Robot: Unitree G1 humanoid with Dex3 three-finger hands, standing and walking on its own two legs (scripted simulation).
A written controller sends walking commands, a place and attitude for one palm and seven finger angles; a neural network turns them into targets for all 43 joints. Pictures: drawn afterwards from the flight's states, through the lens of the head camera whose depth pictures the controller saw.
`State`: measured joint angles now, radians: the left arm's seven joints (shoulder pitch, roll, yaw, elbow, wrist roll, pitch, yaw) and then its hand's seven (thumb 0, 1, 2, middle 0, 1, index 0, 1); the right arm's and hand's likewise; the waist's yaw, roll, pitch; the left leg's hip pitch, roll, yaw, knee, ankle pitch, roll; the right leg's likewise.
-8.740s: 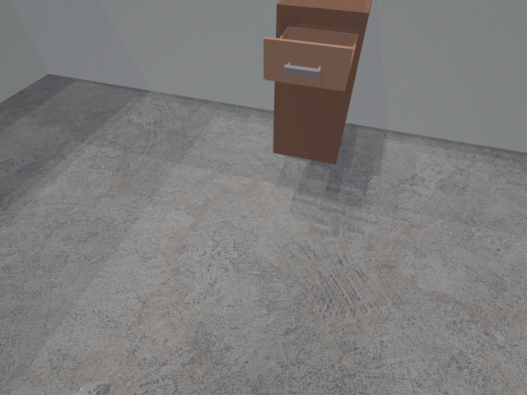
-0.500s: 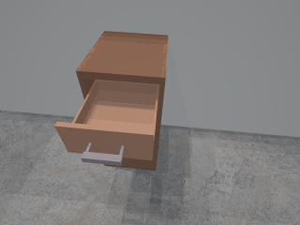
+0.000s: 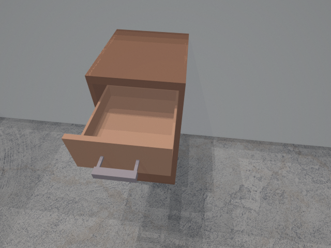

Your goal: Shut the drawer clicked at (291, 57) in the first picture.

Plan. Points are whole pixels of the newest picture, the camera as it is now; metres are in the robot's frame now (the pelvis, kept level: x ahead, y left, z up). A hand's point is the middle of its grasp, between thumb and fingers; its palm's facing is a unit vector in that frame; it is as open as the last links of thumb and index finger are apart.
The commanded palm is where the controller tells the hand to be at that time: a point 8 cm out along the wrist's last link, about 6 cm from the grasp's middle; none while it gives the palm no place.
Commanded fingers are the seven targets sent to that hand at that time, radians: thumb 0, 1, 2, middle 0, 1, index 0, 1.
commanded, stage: look again from close up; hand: left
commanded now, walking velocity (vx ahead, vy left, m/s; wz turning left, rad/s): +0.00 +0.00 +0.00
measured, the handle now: (117, 167) +0.36 +0.18 -0.08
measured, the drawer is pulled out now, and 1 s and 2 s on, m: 0.28 0.28 0.28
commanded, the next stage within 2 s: raise the hand and make a fist in 0.40 s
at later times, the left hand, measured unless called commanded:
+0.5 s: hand out of the picture +0.00 +0.14 -0.18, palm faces +0.03 -0.99 -0.14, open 7.4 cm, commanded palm +0.11 +0.19 -0.07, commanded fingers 0.00 0.90 0.90 -0.22 -0.32 -0.22 -0.32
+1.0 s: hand out of the picture +0.14 +0.13 -0.07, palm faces +0.08 -1.00 -0.04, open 5.5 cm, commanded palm +0.13 +0.19 -0.04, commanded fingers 0.00 0.90 0.90 -0.72 -0.86 -0.72 -0.86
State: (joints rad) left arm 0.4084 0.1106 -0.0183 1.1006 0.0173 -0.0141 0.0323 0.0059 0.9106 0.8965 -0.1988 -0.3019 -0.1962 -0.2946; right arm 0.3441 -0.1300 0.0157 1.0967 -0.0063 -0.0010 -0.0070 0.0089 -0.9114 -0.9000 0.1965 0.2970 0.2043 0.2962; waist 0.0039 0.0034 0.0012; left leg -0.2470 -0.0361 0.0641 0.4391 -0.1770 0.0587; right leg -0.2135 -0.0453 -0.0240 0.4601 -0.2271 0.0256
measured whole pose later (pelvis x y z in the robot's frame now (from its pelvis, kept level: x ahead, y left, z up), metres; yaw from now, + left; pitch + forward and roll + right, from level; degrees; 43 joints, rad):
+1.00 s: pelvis +0.01 -0.05 -0.08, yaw +1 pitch +11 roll +0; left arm 0.66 0.19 0.08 -0.01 -0.17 -0.49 -0.21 0.02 0.91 0.90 -0.54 -0.66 -0.53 -0.65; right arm 0.11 -0.22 -0.08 0.46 0.01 -0.18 0.01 0.02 -0.91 -0.90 0.20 0.30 0.20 0.30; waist 0.04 -0.05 -0.13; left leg -0.81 0.03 0.00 1.11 -0.49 -0.01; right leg -0.75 0.00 -0.08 1.11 -0.55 -0.05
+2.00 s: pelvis +0.02 -0.01 -0.06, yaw +2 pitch +9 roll -2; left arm 0.65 0.22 0.01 -0.33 -0.20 -0.27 -0.20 0.02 0.90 0.90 -1.39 -1.59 -1.39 -1.58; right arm 0.23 -0.19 0.04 0.42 0.04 -0.17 -0.03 0.02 -0.90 -0.90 0.20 0.30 0.21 0.30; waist 0.01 0.04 -0.14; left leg -0.72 0.01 0.00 1.03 -0.47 0.03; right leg -0.64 -0.02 -0.08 0.98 -0.50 0.00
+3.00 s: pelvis +0.02 -0.05 -0.08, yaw +2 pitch +14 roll -1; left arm 0.45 0.23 0.15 -0.05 -0.27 -0.39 -0.28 0.02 0.90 0.90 -1.40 -1.60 -1.40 -1.60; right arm 0.23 -0.23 -0.01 0.53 0.04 -0.16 -0.05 0.02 -0.91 -0.90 0.20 0.30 0.21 0.30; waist -0.03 0.04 -0.15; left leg -0.86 0.04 -0.02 1.10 -0.49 -0.02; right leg -0.79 0.01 -0.10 1.09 -0.55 -0.05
